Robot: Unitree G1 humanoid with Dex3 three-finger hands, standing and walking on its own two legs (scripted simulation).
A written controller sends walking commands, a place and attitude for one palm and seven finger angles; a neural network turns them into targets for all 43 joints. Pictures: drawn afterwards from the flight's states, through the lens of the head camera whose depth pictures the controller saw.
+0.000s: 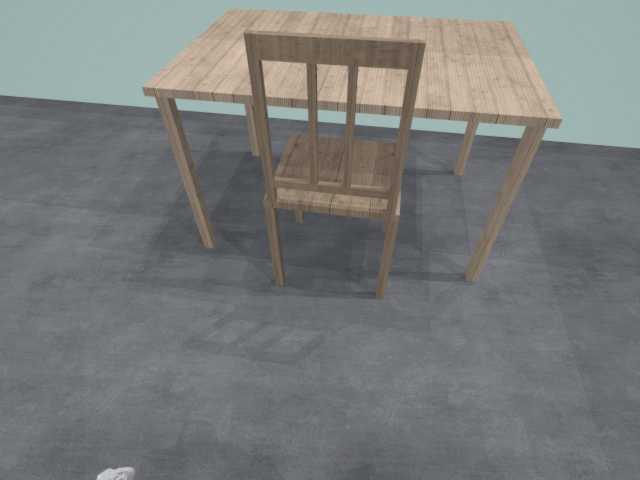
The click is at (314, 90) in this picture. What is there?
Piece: chair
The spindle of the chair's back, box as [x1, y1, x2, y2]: [306, 63, 317, 184]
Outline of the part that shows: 306,63 310,183 317,184 316,64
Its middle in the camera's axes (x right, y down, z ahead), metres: -0.02 -0.29 +1.03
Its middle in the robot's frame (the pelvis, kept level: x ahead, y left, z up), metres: +0.96 +0.07 -0.06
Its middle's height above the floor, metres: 0.71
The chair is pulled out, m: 0.00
